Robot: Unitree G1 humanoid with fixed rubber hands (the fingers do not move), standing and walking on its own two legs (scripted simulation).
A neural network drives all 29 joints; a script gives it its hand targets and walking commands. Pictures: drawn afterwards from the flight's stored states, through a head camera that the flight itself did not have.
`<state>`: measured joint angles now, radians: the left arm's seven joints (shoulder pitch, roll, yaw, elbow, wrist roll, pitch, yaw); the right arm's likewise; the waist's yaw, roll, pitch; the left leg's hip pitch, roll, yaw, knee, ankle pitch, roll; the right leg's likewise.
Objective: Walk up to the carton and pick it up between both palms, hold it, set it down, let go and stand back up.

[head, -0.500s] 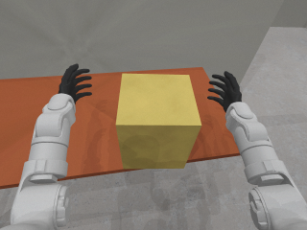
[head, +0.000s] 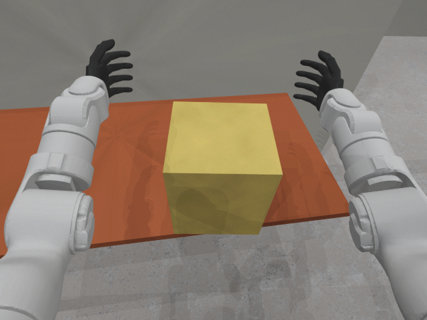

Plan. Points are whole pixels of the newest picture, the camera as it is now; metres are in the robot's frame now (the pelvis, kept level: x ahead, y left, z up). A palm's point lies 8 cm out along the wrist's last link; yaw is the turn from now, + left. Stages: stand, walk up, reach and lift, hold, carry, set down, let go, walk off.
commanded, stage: reach and lift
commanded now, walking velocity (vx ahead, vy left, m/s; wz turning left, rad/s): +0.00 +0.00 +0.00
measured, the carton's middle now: (218, 171) +0.43 +0.00 -0.01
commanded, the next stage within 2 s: none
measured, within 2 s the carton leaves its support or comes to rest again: neither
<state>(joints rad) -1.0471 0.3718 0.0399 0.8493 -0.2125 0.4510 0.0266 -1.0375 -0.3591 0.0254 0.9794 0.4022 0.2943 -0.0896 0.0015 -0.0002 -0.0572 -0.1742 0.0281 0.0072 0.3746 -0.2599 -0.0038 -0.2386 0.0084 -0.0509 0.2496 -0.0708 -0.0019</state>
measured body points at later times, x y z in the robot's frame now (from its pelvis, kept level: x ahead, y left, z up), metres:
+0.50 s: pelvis +0.00 +0.00 -0.01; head +0.03 +0.01 +0.44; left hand +0.44 +0.21 +0.11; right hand +0.45 -0.17 +0.11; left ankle -0.05 +0.11 -0.75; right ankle +0.03 -0.12 -0.75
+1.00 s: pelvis -0.01 -0.03 -0.03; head +0.07 -0.03 +0.41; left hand +0.45 +0.16 +0.05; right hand +0.46 -0.19 +0.05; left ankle -0.05 +0.11 -0.75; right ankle +0.03 -0.12 -0.75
